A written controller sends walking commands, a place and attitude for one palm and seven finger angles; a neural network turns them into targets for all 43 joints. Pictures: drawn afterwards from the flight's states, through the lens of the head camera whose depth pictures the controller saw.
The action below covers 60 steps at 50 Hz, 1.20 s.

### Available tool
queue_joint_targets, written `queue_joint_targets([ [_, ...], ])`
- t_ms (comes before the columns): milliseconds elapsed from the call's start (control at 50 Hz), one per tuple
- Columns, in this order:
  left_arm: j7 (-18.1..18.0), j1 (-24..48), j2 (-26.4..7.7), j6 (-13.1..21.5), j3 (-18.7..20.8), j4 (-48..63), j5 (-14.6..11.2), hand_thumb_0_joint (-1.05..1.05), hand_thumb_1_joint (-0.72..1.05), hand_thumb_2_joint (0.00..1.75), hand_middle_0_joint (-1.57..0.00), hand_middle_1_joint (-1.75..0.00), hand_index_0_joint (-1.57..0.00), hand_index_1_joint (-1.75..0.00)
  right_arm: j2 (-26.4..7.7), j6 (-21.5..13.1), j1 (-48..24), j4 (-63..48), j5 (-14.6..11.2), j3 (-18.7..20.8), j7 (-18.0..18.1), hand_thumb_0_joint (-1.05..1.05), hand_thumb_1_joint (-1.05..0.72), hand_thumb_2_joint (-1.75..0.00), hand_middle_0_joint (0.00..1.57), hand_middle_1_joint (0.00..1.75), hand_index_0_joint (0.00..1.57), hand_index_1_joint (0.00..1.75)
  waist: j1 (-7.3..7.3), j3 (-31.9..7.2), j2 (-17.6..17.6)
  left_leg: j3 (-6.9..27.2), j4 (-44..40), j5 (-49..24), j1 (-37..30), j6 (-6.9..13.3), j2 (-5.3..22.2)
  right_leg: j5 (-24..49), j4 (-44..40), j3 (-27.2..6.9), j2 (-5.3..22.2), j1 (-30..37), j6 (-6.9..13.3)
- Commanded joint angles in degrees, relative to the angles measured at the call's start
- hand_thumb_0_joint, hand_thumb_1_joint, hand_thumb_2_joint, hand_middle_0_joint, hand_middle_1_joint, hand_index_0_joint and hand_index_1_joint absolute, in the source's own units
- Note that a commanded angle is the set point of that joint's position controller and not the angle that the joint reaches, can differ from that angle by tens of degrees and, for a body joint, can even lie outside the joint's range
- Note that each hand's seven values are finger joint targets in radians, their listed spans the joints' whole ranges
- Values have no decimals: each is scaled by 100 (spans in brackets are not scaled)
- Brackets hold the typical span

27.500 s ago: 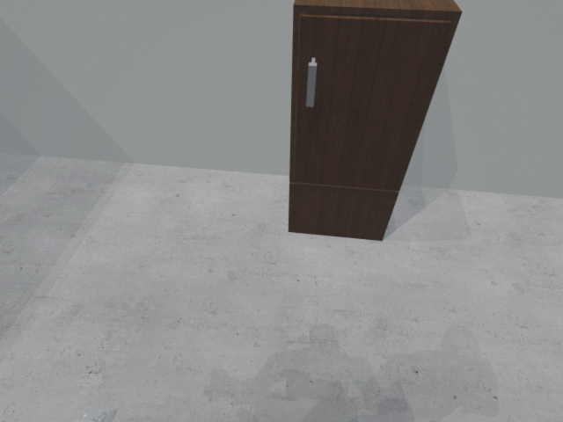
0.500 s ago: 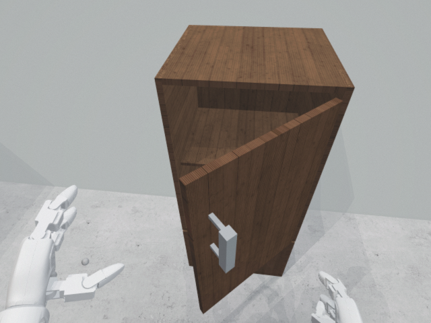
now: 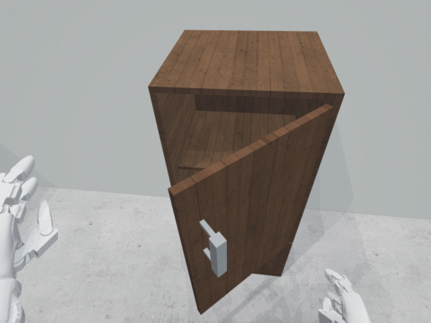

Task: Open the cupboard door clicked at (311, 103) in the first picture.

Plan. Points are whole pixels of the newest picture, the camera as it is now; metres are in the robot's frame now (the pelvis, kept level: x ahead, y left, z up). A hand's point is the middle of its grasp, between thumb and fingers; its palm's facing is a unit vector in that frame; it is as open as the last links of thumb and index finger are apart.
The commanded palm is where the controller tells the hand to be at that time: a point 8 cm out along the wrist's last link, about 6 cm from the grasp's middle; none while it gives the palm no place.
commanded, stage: draw the hand back to the body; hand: left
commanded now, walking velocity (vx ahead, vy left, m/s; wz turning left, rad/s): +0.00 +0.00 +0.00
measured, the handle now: (212, 247) +0.27 +0.05 +0.00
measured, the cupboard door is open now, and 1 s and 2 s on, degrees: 44 44 44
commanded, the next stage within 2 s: step back with the hand held close in 0.20 s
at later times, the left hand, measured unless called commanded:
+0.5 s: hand (55, 234) +0.19 +0.26 +0.15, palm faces +0.42 -0.79 -0.45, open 7.4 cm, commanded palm +0.13 +0.29 +0.18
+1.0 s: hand (5, 286) +0.11 +0.28 +0.15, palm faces +0.43 -0.76 -0.48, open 7.4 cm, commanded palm +0.06 +0.32 +0.18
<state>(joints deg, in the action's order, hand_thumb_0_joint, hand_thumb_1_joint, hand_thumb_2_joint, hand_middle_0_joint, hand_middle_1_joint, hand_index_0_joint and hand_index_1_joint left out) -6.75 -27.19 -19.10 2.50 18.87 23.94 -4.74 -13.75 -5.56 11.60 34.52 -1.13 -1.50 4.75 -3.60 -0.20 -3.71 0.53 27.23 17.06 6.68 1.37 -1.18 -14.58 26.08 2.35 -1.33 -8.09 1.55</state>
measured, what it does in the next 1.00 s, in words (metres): shifts its weight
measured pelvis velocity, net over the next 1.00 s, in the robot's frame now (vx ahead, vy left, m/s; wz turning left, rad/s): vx -0.09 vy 0.02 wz -0.01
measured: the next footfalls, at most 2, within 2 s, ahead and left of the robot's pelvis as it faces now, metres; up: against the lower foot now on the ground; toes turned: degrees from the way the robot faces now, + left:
right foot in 1.50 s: -0.22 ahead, -0.08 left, +0.00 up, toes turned -5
left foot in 1.70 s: -0.11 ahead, +0.07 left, +0.00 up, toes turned -2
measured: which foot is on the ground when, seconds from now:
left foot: down 0.00-1.00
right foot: down 0.00-1.00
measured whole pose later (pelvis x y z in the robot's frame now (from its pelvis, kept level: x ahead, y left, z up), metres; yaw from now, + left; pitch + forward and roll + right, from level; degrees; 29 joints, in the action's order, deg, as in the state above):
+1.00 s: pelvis -0.09 +0.02 -0.02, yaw -1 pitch -2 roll -1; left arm -8.2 -30.4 -22.3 9.4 23.9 27.7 -0.4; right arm -12.6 -1.0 11.6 30.8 -0.7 0.1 4.5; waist -0.4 1.6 -0.6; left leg -1.2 37.5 17.0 21.6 3.4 -1.9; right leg -9.9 33.1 1.4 -0.2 -21.8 0.1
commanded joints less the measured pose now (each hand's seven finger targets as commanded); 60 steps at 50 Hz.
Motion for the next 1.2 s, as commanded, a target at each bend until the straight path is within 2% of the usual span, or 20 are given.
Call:
queue_joint_targets([
  [0, -81, 487, -1139, 410, 657, 1364, 33, 0, 90, 90, -20, -30, -20, -30, -513, -299, -796, -928, 49, 213, 31, 0, -90, -90, 20, 30, 20, 30, -37, -458, 122, 53, -457, -1514, 163, 29, 175, 1276, -432, -185, 196, 458, -11],
  [140, -99, 527, -1144, 432, 664, 1370, 48, 0, 90, 90, -20, -30, -20, -30, -435, -357, -817, -826, 44, 181, 43, 0, -90, -90, 20, 30, 20, 30, -18, -323, -214, 3, -466, -1544, 36, 10, 141, 1342, -568, -222, 200, 411, -15],
  [280, -46, 402, -1029, 408, 619, 831, 7, 0, 90, 90, -20, -30, -20, -30, -458, -292, -879, -780, 40, 234, 39, 0, -90, -90, 20, 30, 20, 30, -32, 7, 340, -5, -541, -1258, 74, 60, 169, 986, -754, -239, 177, 280, -54],
  [300, -70, 887, -1200, 426, 704, 887, 13, 0, 90, 90, -20, -30, -20, -30, -489, -271, -890, -757, 30, 222, 44, 0, -90, -90, 20, 30, 20, 30, 19, -4, 307, -1, -567, -1139, 98, 63, 157, 842, -785, -276, 195, 266, -65],
  [320, -106, 1353, -1857, 660, 1403, 1056, 81, 0, 90, 90, -20, -30, -20, -30, -621, -174, -694, -927, -5, 286, 18, 0, -90, -90, 20, 30, 20, 30, 256, 304, 511, 206, -296, -697, 436, 147, 234, 794, -1181, -936, 502, -279, -87],
  [360, -37, 523, -1301, 680, 954, 506, 125, 0, 90, 90, -20, -30, -20, -30, -558, -21, -749, -810, 51, 319, -15, 0, -90, -90, 20, 30, 20, 30, 290, 167, 837, 200, -21, -741, 261, 147, 178, 820, -1317, -1022, 724, -428, -61],
  [420, -42, 204, -1218, 808, 814, 907, 168, 0, 90, 90, -20, -30, -20, -30, -603, 81, -755, -881, 77, 355, -35, 0, -90, -90, 20, 30, 20, 30, 318, -271, 284, 166, -87, -1110, 279, 93, 226, 1352, -985, -825, 778, -201, -38],
  [480, -120, -97, -1364, 848, 940, 1319, 173, 0, 90, 90, -20, -30, -20, -30, -632, 167, -777, -960, 80, 400, -14, 0, -90, -90, 20, 30, 20, 30, 311, -711, -71, 195, -239, -1692, 343, 72, 339, 2096, -538, -626, 706, 181, -64],
  [560, -219, -332, -1583, 852, 1228, 1586, 161, 0, 90, 90, -20, -30, -20, -30, -591, 296, -746, -1110, 31, 465, 9, 0, -90, -90, 20, 30, 20, 30, 327, -1043, 383, 236, -146, -2058, 606, 43, 417, 2701, -177, -639, 654, 446, -77],
  [620, -276, -488, -1684, 884, 1388, 1724, 154, 0, 90, 90, -20, -30, -20, -30, -589, 344, -746, -1180, 15, 489, 47, 0, -90, -90, 20, 30, 20, 30, 317, -1107, 194, 356, -227, -2227, 875, 35, 505, 2801, 120, -569, 598, 591, -67],
  [700, -278, -637, -1578, 910, 1362, 1730, 185, 0, 90, 90, -20, -30, -20, -30, -618, 342, -766, -1231, 26, 501, 59, 0, -90, -90, 20, 30, 20, 30, 290, -919, -175, 575, -530, -1873, 1430, 139, 692, 2279, 445, -477, 373, 681, -141],
  [780, -261, -564, -1431, 929, 1287, 1576, 255, 0, 90, 90, -20, -30, -20, -30, -699, 293, -728, -1237, 48, 505, 38, 0, -90, -90, 20, 30, 20, 30, 290, -523, -355, 791, -882, -499, 2523, 309, 864, 1552, 786, -498, 235, 905, -183],
  [900, -274, -65, -1361, 1023, 1214, 1480, 419, 0, 90, 90, -20, -30, -20, -30, -713, 188, -573, -1250, 65, 491, 46, 0, -90, -90, 20, 30, 20, 30, 398, -42, 136, 811, -753, 1937, 3665, 480, 791, 311, 707, -917, 374, 774, -157],
  [980, -353, 368, -1568, 1122, 1242, 1826, 456, 0, 90, 90, -20, -30, -20, -30, -729, 127, -462, -1181, 117, 522, 20, 0, -90, -90, 20, 30, 20, 30, 452, -18, 706, 521, 581, 1716, 2577, 255, 332, -1581, -615, -1687, 980, -854, 185],
  [1040, -453, 250, -1562, 1173, 1158, 1944, 362, 0, 90, 90, -20, -30, -20, -30, -605, 118, -382, -1059, 120, 431, 1, 0, -90, -90, 20, 30, 20, 30, 513, -272, 883, 273, 1227, 943, 1221, 71, 150, -1902, -923, -1458, 1286, -2048, 322],
  [1080, -509, 124, -1674, 1232, 1299, 2129, 346, 0, 90, 90, -20, -30, -20, -30, -685, 107, -455, -1049, 127, 426, 49, 0, -90, -90, 20, 30, 20, 30, 504, -282, 178, 647, 463, 1255, 1325, 156, 376, -1771, -405, -982, 930, -1970, 154],
  [1100, -514, -9, -1643, 1262, 1364, 2212, 338, 0, 90, 90, -20, -30, -20, -30, -694, 91, -452, -1110, 127, 404, 66, 0, -90, -90, 20, 30, 20, 30, 486, -301, -337, 1172, -404, 1834, 1994, 293, 734, -1519, 361, -678, 560, -1404, -21],
  [1120, -506, -58, -1624, 1291, 1486, 2339, 390, 0, 90, 90, -20, -30, -20, -30, -758, 41, -542, -1167, 151, 424, 82, 0, -90, -90, 20, 30, 20, 30, 423, -372, -1303, 2036, -1570, 2742, 3186, 581, 1408, -813, 1936, -345, 4, -260, -221],
  [1140, -498, 69, -1691, 1300, 1617, 2453, 447, 0, 90, 90, -20, -30, -20, -30, -629, -20, -537, -1185, 189, 456, 79, 0, -90, -90, 20, 30, 20, 30, 381, -387, -1622, 2565, -2159, 2752, 3704, 810, 1875, -624, 3390, -296, -295, 160, -288],
  [1180, -524, 207, -1910, 1359, 1767, 2477, 408, 0, 90, 90, -20, -30, -20, -30, -456, -138, -446, -1005, 229, 536, 46, 0, -90, -90, 20, 30, 20, 30, 437, -511, -930, 2476, -1894, 1496, 2779, 823, 1979, -1112, 4377, -684, -222, -800, -237],
])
